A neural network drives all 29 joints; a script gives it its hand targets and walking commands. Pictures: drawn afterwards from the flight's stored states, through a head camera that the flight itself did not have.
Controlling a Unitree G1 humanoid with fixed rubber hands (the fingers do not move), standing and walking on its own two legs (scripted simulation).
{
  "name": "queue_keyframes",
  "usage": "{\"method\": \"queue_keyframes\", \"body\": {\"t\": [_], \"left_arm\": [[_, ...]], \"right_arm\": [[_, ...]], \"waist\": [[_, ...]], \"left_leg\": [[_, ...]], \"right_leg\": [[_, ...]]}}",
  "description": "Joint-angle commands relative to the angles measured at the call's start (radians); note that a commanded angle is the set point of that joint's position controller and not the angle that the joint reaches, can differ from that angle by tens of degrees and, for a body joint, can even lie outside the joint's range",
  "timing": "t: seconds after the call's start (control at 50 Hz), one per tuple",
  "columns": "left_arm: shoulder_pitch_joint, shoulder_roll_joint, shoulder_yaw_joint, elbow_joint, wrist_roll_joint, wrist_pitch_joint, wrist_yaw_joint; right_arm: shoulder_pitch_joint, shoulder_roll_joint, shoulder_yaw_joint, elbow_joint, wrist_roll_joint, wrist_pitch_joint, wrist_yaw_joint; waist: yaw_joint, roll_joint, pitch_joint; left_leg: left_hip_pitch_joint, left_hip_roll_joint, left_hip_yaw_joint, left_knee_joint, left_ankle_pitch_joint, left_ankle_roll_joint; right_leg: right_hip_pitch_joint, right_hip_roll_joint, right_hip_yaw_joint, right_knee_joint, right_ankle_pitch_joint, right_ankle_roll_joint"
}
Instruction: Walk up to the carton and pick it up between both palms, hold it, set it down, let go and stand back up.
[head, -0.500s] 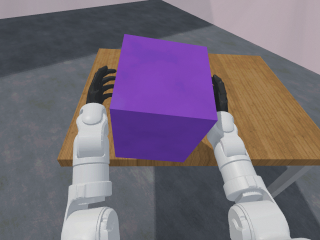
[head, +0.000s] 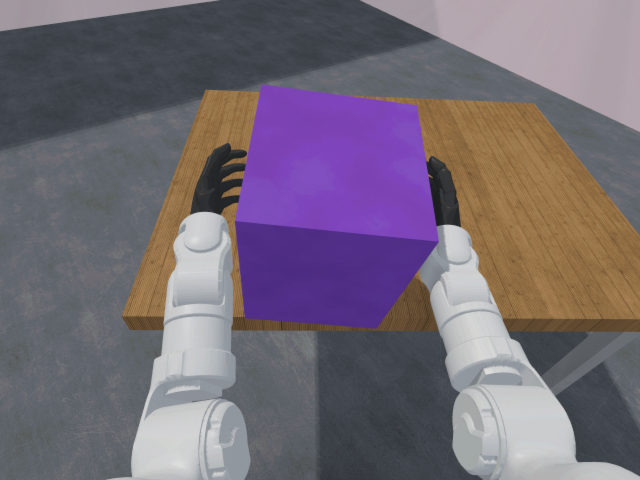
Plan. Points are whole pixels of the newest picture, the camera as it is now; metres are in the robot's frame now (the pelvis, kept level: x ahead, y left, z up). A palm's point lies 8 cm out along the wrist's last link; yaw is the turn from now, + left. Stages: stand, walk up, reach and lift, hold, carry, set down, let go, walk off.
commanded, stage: set down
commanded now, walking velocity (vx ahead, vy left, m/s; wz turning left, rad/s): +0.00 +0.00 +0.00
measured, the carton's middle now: (324, 219) +0.42 +0.01 +0.10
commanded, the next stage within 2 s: none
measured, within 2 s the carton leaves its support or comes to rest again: rests again in 1.14 s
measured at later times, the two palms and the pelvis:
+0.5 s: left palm (219, 215) +0.40 +0.15 +0.12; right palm (436, 223) +0.41 -0.14 +0.11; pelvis +0.01 -0.01 +0.00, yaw +0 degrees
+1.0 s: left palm (223, 221) +0.41 +0.15 +0.10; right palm (431, 224) +0.42 -0.14 +0.09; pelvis +0.01 -0.01 +0.00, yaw +0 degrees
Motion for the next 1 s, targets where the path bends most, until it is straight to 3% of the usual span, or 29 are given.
{"method": "queue_keyframes", "body": {"t": [0.0,0.24,0.48,0.76,0.98], "left_arm": [[-0.534,-0.294,-0.264,-0.047,-0.049,-0.072,-0.106],[-0.571,-0.306,-0.201,0.052,-0.035,-0.141,-0.108],[-0.609,-0.328,-0.147,0.148,-0.013,-0.197,-0.102],[-0.663,-0.311,-0.065,0.247,0.018,-0.244,-0.099],[-0.666,-0.316,-0.030,0.281,0.035,-0.279,-0.100]], "right_arm": [[-0.536,0.319,0.238,-0.126,-0.024,-0.045,0.129],[-0.550,0.364,0.197,-0.065,-0.075,-0.066,0.137],[-0.570,0.402,0.139,-0.023,-0.147,-0.076,0.158],[-0.592,0.429,0.029,0.023,-0.249,-0.056,0.190],[-0.578,0.457,-0.004,0.023,-0.302,-0.059,0.197]], "waist": [[0.001,0.058,-0.409],[0.008,0.057,-0.461],[0.013,0.060,-0.502],[0.020,0.060,-0.525],[0.022,0.053,-0.572]], "left_leg": [[0.120,-0.010,0.000,0.010,0.148,-0.002],[0.064,-0.014,-0.003,0.004,0.192,0.015],[0.055,-0.011,-0.010,0.006,0.220,0.016],[0.049,-0.001,-0.011,-0.013,0.182,0.019],[0.025,-0.002,-0.008,-0.010,0.230,0.026]], "right_leg": [[0.098,0.009,-0.003,0.053,0.444,0.114],[0.136,0.005,0.010,0.082,0.562,0.119],[0.108,0.007,0.008,0.088,0.590,0.117],[0.038,0.002,0.003,0.075,0.525,0.114],[0.050,0.000,0.009,0.087,0.611,0.115]]}}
